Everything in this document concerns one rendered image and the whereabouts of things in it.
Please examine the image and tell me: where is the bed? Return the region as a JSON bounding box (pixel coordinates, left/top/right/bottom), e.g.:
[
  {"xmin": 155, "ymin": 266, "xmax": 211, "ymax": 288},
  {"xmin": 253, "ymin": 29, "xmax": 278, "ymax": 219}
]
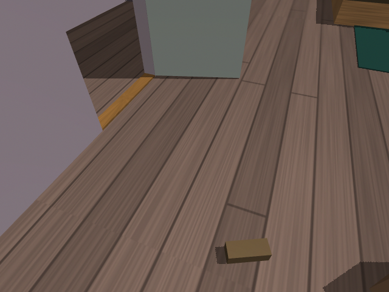
[{"xmin": 331, "ymin": 0, "xmax": 389, "ymax": 29}]

